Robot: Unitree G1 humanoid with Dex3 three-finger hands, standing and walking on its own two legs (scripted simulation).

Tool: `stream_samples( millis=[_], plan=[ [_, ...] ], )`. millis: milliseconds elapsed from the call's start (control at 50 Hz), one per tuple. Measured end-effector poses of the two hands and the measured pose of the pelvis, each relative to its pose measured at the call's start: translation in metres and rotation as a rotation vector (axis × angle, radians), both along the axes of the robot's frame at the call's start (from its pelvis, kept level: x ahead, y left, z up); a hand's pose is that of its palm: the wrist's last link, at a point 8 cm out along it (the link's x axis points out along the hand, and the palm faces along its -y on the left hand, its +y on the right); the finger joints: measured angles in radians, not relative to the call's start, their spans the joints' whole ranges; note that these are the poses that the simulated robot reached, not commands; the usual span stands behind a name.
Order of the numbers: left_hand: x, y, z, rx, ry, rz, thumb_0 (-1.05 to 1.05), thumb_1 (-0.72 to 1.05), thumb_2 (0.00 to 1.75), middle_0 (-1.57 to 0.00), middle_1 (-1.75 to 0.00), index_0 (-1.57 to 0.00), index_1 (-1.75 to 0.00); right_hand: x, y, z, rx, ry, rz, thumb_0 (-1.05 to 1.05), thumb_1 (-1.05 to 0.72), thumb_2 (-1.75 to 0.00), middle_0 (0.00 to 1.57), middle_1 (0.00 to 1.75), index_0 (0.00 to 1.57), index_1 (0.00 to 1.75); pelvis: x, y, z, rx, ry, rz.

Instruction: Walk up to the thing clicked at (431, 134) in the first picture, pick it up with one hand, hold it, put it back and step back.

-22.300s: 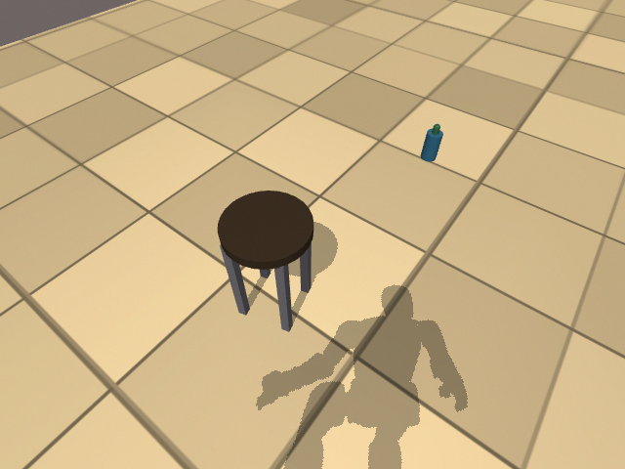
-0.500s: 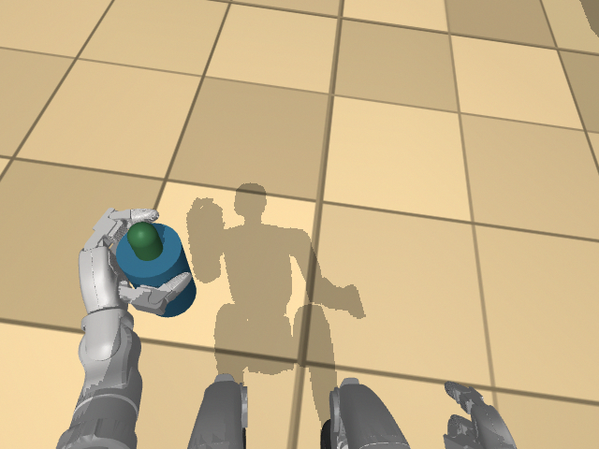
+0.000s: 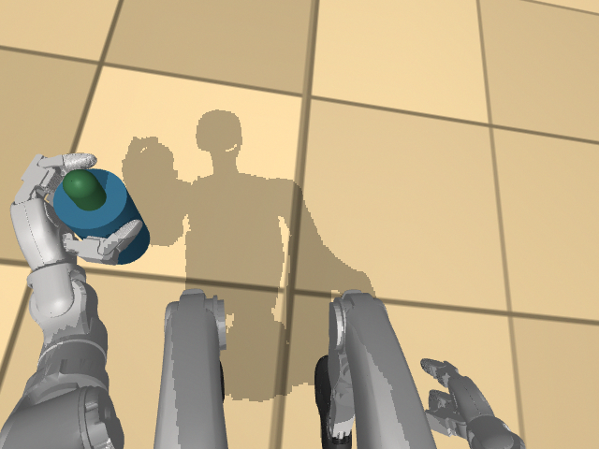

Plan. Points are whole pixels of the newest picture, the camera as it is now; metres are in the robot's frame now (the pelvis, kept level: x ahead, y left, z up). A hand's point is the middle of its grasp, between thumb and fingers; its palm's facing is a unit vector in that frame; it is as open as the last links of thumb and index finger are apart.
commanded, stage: crouch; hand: left
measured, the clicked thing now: (103, 214) +0.40 +0.26 -0.07
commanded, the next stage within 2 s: lower in 0.88 s
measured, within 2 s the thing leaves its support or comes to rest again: neither
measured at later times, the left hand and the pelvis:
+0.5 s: hand (122, 228) +0.42 +0.27 -0.17, palm faces +0.34 -0.94 -0.01, open 11.0 cm; pelvis -0.02 +0.00 -0.11, yaw -3 degrees
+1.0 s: hand (130, 236) +0.42 +0.27 -0.22, palm faces +0.32 -0.95 -0.01, open 11.0 cm; pelvis -0.01 +0.01 -0.15, yaw -5 degrees
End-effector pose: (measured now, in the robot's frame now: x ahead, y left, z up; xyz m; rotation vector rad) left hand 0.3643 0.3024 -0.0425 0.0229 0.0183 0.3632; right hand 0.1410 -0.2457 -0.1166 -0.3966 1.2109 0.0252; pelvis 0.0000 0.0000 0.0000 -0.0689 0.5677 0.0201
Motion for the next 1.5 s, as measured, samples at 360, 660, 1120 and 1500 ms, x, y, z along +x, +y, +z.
stream_samples(
  millis=[360, 660, 1120, 1500],
  plan=[
    [0.014, 0.003, -0.092, -0.008, 0.007, -0.021, 0.01, -0.48, 1.08, -0.68, -1.0, -0.66, -0.99, -0.064, -0.013, -0.085, -0.052, 0.114, -0.047, 0.0, -0.9, -0.9, 0.2, 0.3, 0.2, 0.3, -0.019, 0.002, -0.089, -0.013, -0.051, -0.022],
    [0.017, 0.013, -0.144, -0.013, 0.017, -0.02, 0.01, -0.48, 1.08, -0.68, -1.0, -0.66, -0.99, -0.048, -0.022, -0.109, -0.113, 0.122, 0.025, 0.0, -0.9, -0.9, 0.2, 0.3, 0.2, 0.3, -0.014, 0.002, -0.125, -0.035, -0.083, -0.043],
    [0.019, 0.013, -0.19, -0.021, 0.029, -0.026, 0.01, -0.48, 1.08, -0.68, -1.0, -0.66, -0.99, -0.041, -0.018, -0.126, -0.14, 0.149, 0.106, 0.0, -0.91, -0.91, 0.2, 0.3, 0.2, 0.3, -0.012, 0.006, -0.151, -0.07, -0.142, -0.068],
    [0.023, 0.017, -0.24, -0.015, 0.037, -0.008, 0.01, -0.49, 1.08, -0.69, -0.99, -0.67, -0.98, -0.039, -0.018, -0.112, -0.243, 0.183, 0.225, 0.0, -0.92, -0.91, 0.2, 0.3, 0.2, 0.3, -0.015, 0.012, -0.164, -0.123, -0.216, -0.092]
  ],
)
